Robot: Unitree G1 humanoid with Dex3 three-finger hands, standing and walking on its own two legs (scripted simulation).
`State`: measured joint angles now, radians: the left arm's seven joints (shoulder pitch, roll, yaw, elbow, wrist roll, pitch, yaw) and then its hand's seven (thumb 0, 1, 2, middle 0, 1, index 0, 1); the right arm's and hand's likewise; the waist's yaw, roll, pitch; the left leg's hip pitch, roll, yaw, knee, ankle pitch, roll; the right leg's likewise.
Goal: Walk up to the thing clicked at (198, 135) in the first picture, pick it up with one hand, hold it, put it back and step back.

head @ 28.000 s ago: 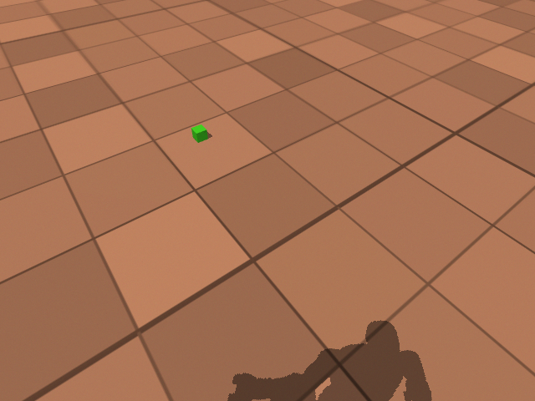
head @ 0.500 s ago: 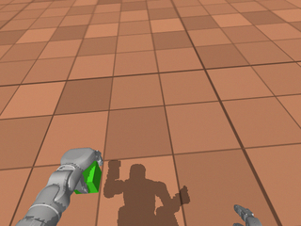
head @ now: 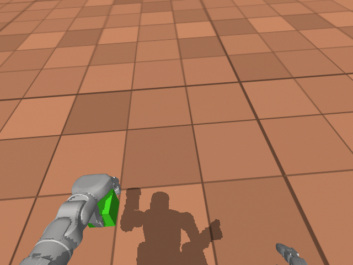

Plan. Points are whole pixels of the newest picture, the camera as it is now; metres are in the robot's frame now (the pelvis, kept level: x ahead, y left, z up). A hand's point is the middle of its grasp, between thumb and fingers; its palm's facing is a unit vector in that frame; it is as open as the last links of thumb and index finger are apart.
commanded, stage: crouch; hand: left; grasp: from above
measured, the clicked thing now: (101, 208) +0.29 +0.23 -0.08
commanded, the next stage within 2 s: lower in 1.98 s
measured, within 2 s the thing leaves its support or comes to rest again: neither
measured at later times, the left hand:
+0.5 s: hand (113, 217) +0.32 +0.23 -0.21, palm faces -0.43 +0.04 -0.90, open 9.7 cm
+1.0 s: hand (127, 226) +0.37 +0.25 -0.44, palm faces -0.46 -0.01 -0.89, open 9.7 cm
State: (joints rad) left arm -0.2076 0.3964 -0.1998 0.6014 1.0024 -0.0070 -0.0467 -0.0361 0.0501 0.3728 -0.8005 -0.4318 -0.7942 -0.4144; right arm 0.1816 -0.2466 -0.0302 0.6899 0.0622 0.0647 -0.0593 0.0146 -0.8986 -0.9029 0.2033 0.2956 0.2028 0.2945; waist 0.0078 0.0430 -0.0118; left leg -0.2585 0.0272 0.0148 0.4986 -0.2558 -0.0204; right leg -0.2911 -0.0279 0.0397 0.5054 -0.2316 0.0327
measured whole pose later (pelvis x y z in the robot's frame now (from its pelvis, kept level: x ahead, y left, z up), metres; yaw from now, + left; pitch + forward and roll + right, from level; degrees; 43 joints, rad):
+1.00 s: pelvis -0.07 +0.01 -0.29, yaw -1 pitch +37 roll -5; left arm -0.79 0.52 0.01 1.25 1.21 -0.11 0.34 -0.04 0.06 0.37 -0.79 -0.44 -0.78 -0.42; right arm 0.21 -0.23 -0.03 0.74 -0.08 -0.05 0.04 0.01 -0.89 -0.90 0.21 0.30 0.21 0.29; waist -0.18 0.04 -0.19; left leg -1.91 0.00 -0.08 1.93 -0.67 -0.01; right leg -1.88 -0.02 0.01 1.86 -0.62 0.06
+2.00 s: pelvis -0.08 +0.01 -0.42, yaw -4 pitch +36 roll -8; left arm -1.03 0.72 0.08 1.50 1.29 -0.17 0.38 -0.04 0.04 0.38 -0.81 -0.42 -0.81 -0.41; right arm 0.18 -0.26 0.07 0.73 -0.14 -0.05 0.13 0.01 -0.91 -0.90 0.21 0.30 0.20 0.29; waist -0.28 0.00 -0.06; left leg -2.28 -0.03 -0.14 2.36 -0.70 -0.03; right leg -2.24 0.01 -0.01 2.25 -0.65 0.07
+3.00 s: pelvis -0.07 +0.02 -0.46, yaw -9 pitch +33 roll -13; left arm -1.07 0.89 0.15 1.65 1.34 -0.19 0.53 -0.04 0.04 0.38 -0.82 -0.41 -0.81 -0.39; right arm 0.16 -0.30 0.18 0.70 -0.22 -0.14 0.21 0.00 -0.90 -0.90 0.21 0.30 0.20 0.29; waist -0.37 -0.06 0.07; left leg -2.37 -0.03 -0.21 2.53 -0.75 -0.01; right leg -2.29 0.03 -0.06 2.36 -0.66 0.07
